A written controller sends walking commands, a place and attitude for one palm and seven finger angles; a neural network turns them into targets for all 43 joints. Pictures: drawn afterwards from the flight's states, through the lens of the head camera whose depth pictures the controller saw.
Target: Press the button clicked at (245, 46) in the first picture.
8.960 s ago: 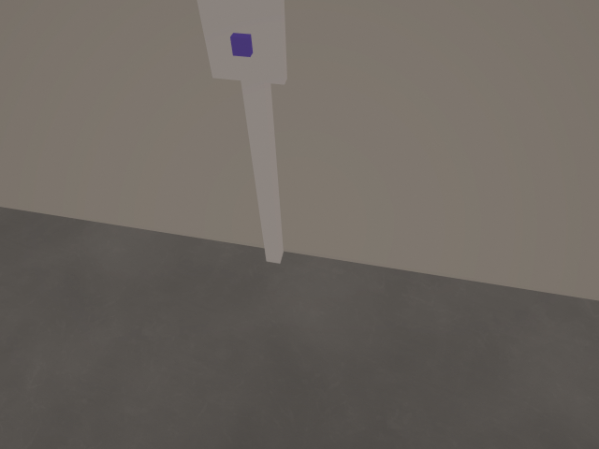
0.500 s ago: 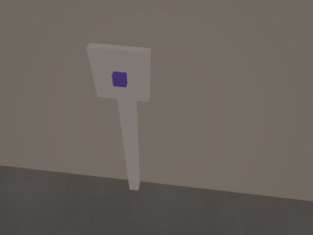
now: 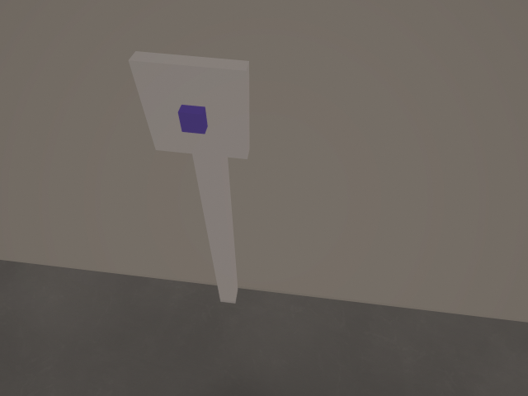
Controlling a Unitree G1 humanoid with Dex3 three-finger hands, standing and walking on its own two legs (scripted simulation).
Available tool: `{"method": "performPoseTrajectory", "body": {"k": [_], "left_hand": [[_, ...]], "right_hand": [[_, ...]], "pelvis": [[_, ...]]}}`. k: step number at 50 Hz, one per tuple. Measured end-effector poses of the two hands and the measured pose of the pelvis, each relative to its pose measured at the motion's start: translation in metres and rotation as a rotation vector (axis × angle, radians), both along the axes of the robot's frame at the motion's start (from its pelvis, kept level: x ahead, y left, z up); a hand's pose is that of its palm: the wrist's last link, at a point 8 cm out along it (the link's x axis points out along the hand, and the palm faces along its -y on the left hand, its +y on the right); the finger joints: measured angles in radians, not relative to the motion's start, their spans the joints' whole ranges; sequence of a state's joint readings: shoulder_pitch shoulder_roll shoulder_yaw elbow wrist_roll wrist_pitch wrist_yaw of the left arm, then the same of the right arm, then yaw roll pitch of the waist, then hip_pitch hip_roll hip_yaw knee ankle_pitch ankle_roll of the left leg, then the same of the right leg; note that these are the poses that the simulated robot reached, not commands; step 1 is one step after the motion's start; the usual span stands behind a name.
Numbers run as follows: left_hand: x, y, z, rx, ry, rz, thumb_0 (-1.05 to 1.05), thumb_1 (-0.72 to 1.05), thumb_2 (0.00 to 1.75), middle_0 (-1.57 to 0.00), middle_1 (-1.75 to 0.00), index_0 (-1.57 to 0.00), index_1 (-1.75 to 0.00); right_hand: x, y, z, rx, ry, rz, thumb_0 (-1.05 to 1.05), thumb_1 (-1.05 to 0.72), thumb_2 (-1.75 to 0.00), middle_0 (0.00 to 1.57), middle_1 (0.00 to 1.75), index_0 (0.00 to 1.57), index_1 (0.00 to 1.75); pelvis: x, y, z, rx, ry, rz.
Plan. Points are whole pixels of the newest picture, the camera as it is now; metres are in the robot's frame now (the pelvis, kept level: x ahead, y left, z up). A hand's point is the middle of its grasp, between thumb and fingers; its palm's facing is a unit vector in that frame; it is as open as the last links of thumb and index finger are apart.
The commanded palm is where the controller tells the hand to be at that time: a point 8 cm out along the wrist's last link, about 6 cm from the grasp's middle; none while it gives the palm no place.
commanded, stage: come to a stop and stand still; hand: left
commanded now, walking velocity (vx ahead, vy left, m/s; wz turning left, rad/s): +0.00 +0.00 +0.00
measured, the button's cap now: (193, 118) +0.51 +0.16 +0.14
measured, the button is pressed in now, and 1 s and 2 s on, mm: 0 0 0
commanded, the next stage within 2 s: look again from close up in 0.44 s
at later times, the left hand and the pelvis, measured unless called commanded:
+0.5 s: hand out of the picture -0.01 +0.21 -0.16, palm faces +0.00 -0.98 -0.22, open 7.4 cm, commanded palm none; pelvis -0.02 +0.03 +0.01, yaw +0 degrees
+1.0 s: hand out of the picture +0.02 +0.18 -0.17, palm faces +0.01 -0.98 -0.18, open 7.4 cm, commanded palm none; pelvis +0.03 +0.01 +0.01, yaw +0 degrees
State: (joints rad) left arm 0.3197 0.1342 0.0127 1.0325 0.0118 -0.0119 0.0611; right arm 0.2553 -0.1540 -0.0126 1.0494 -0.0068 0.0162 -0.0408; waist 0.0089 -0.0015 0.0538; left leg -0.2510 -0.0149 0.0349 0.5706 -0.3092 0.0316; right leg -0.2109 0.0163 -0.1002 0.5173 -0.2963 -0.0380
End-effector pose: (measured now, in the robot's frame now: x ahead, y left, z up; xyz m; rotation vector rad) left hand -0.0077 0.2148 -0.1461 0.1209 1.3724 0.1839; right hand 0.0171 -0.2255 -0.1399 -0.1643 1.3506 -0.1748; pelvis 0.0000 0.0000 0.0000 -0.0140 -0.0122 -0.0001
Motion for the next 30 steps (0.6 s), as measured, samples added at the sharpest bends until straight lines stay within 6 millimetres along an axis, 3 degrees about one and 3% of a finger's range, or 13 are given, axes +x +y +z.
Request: {"method": "performPoseTrajectory", "body": {"k": [8,14,21,30], "left_hand": [[0.014,0.044,0.008,0.052,-0.084,-0.060,0.00,0.91,0.89,-0.20,-0.30,-0.20,-0.30],[0.021,0.061,0.019,0.074,-0.122,-0.077,0.00,0.91,0.90,-0.20,-0.30,-0.20,-0.30],[0.006,0.057,0.019,0.053,-0.065,-0.070,0.00,0.91,0.90,-0.20,-0.30,-0.20,-0.30],[-0.012,0.031,0.010,-0.010,0.035,-0.051,0.00,0.90,0.90,-0.20,-0.30,-0.20,-0.30]], "right_hand": [[-0.001,0.017,-0.001,0.015,-0.116,0.015,0.01,-0.94,-0.90,0.19,0.29,0.19,0.30],[-0.014,0.029,-0.001,0.033,-0.095,0.037,0.01,-0.94,-0.90,0.19,0.29,0.20,0.30],[-0.027,0.034,-0.001,0.049,-0.033,0.047,0.01,-0.92,-0.90,0.20,0.29,0.20,0.30],[-0.026,0.032,0.001,0.049,0.020,0.039,0.01,-0.91,-0.90,0.20,0.29,0.20,0.30]], "pelvis": [[-0.017,0.023,-0.003,-0.007,-0.019,-0.003],[-0.024,0.032,0.001,0.008,-0.011,-0.006],[-0.023,0.034,0.005,0.016,0.004,-0.002],[-0.009,0.027,0.007,0.016,0.012,-0.002]]}}
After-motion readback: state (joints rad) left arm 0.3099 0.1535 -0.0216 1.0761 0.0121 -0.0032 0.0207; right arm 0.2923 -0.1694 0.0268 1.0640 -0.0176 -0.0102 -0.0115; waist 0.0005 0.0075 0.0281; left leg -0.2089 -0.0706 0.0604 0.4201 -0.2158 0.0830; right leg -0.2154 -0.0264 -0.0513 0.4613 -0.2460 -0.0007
